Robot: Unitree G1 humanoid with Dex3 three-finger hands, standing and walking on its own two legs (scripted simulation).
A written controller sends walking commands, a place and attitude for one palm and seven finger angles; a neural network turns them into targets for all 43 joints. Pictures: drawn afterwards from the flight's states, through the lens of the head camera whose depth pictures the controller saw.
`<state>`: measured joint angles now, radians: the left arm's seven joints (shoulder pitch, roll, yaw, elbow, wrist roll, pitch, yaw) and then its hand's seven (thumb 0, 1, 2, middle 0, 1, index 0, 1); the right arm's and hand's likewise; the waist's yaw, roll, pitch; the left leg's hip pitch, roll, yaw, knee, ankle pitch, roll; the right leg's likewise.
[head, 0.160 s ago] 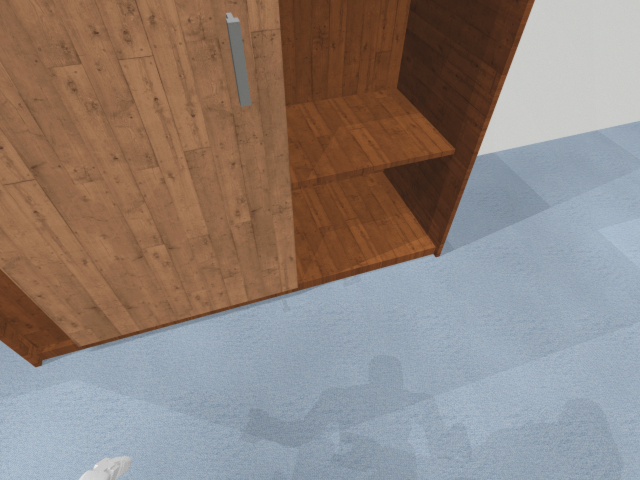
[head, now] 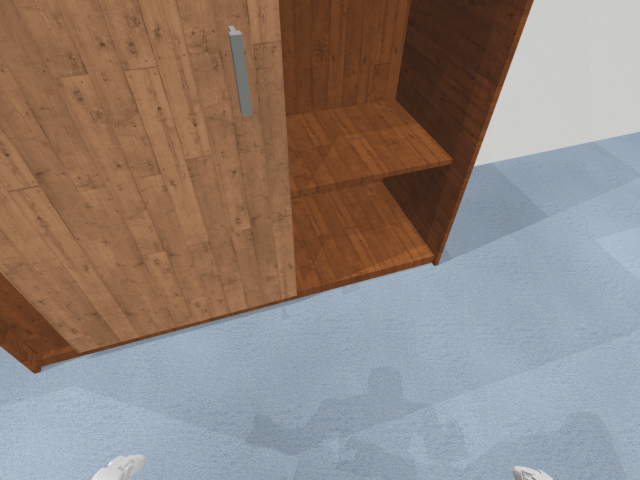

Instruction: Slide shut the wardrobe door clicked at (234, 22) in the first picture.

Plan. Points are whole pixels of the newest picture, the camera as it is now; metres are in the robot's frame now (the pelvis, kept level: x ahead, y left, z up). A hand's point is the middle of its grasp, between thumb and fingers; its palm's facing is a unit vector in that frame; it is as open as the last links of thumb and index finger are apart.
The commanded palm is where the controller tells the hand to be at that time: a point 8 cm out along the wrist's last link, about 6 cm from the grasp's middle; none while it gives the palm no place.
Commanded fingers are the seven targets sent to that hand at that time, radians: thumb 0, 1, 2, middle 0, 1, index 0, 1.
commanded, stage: stand and wait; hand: left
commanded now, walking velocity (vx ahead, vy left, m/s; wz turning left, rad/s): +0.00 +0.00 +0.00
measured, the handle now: (239, 71) +0.81 +0.22 +0.14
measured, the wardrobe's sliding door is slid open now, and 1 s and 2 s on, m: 0.59 0.59 0.59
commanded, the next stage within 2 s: look at it before walking up in 0.78 s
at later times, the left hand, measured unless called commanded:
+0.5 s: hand out of the picture +0.05 +0.24 -0.15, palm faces -0.02 -0.94 -0.35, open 7.4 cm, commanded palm none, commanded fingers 0.00 0.90 0.90 -0.20 -0.30 -0.20 -0.30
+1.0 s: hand out of the picture +0.06 +0.23 -0.15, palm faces -0.03 -0.94 -0.33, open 7.4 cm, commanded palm none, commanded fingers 0.00 0.90 0.90 -0.20 -0.30 -0.20 -0.30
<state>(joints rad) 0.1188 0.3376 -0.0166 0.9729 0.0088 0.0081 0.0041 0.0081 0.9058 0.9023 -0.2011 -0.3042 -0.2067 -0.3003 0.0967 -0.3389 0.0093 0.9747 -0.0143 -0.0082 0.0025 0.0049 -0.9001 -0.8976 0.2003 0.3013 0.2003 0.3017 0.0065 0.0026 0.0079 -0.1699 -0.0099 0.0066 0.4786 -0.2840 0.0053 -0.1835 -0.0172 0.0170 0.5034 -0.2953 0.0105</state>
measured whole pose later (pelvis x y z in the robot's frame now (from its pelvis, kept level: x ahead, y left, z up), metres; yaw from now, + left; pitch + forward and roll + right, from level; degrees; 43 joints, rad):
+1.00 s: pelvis -0.02 -0.01 +0.01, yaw +0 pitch -2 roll +0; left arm 0.13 0.33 -0.01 1.08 0.01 0.00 0.00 0.01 0.91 0.90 -0.20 -0.30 -0.21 -0.30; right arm 0.13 -0.34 0.01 1.11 -0.01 -0.01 0.00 0.00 -0.90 -0.90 0.20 0.30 0.20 0.30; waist 0.00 0.00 0.03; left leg -0.14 0.02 0.00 0.37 -0.19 -0.02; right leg -0.15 0.01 0.01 0.38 -0.20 -0.01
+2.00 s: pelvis -0.05 +0.04 -0.01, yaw +11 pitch -1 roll -1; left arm 0.20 0.25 0.04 0.99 0.02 0.07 0.03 0.01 0.91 0.90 -0.20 -0.30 -0.21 -0.30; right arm 0.24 -0.18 -0.02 1.01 -0.01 0.02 0.00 0.00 -0.90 -0.90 0.20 0.30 0.20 0.30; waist 0.00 -0.06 0.08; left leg -0.29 -0.03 0.04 0.57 -0.27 0.08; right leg -0.41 -0.06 -0.03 1.01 -0.47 0.04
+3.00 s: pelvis +0.03 +0.04 +0.00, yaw +14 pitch +0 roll -1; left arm 0.46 0.13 0.05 1.19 0.04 0.03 -0.02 0.01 0.91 0.90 -0.20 -0.30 -0.20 -0.30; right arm 0.24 -0.12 -0.05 1.06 -0.02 -0.08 -0.05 -0.01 -0.94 -0.90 0.20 0.30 0.20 0.30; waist 0.02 -0.06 0.00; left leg -0.19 0.09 0.19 0.53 -0.33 0.00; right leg -0.38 -0.02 -0.05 1.08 -0.39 -0.02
